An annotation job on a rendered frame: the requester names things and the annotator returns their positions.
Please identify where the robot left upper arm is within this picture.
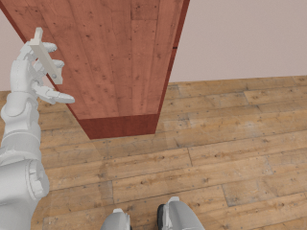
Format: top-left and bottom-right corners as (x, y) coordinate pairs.
(0, 158), (50, 230)

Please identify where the robot left thigh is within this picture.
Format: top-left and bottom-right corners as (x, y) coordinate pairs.
(100, 212), (130, 230)

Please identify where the cupboard door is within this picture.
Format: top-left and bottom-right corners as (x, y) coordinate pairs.
(0, 0), (184, 120)

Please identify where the robot thigh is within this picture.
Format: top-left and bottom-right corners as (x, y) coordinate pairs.
(100, 212), (130, 230)
(163, 200), (205, 230)

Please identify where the left robot forearm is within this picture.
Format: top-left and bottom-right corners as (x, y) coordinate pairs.
(0, 91), (42, 167)

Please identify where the handle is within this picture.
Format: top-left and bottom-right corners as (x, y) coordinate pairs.
(29, 27), (63, 84)

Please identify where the robot left hand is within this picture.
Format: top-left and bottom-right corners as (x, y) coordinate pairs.
(10, 41), (75, 104)

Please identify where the robot right thigh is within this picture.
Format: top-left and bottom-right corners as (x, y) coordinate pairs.
(163, 200), (205, 230)

